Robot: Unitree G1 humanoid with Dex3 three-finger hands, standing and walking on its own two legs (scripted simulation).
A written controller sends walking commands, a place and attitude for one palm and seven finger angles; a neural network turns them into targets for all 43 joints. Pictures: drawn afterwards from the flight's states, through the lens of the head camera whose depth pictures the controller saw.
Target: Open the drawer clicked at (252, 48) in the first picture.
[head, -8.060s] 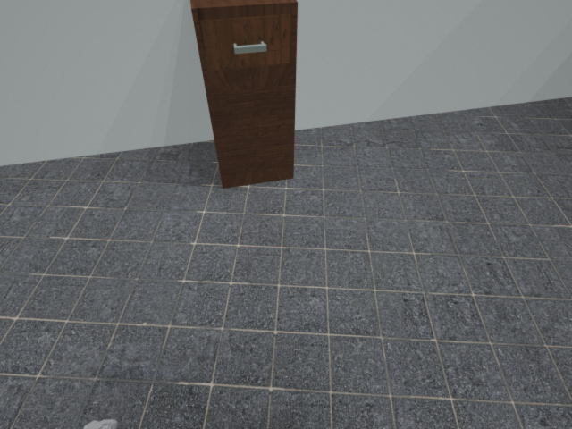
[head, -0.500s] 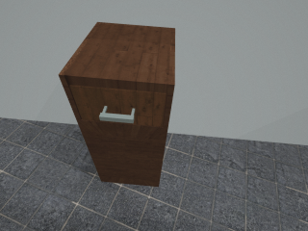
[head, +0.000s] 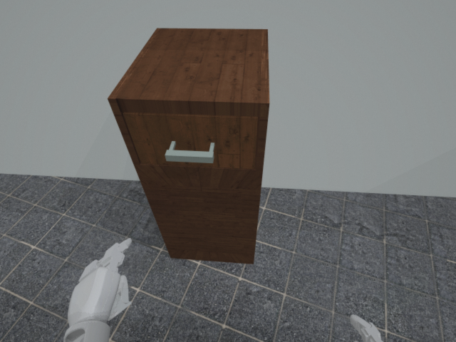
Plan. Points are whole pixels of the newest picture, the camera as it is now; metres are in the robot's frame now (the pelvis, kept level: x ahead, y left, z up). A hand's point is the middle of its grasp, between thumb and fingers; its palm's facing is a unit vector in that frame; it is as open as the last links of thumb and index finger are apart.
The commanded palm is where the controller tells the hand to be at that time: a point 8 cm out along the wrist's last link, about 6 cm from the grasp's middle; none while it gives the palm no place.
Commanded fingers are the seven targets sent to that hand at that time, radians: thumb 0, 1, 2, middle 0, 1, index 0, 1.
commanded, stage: raise the hand with hooked fingers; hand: left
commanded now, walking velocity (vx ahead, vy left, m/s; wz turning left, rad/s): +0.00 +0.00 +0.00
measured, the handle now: (191, 151) +0.58 +0.12 -0.02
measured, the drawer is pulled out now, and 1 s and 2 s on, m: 0.00 0.00 0.00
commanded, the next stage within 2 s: move the hooked fingers above the handle in 1.68 s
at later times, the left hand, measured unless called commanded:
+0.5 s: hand (119, 265) +0.26 +0.21 +0.00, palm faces +0.05 -0.13 -0.99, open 10.3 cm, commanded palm +0.23 +0.21 +0.05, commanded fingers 0.00 0.04 0.53 -0.26 -0.86 -0.26 -0.86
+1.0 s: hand (126, 205) +0.35 +0.21 +0.06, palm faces +0.07 -0.11 -0.99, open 13.1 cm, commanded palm +0.32 +0.22 +0.12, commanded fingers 0.00 -0.50 0.30 -0.30 -1.20 -0.30 -1.20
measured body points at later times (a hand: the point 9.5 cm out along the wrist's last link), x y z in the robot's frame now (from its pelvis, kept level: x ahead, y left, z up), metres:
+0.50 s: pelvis +0.03 -0.02 -0.02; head +0.05 -0.04 +0.43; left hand +0.25 +0.22 +0.05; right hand +0.26 -0.21 -0.10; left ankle +0.07 +0.06 -0.71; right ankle +0.02 -0.11 -0.71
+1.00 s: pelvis +0.08 -0.01 +0.01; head +0.10 -0.04 +0.46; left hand +0.34 +0.21 +0.11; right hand +0.27 -0.25 -0.10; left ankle +0.07 +0.06 -0.71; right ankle +0.02 -0.11 -0.71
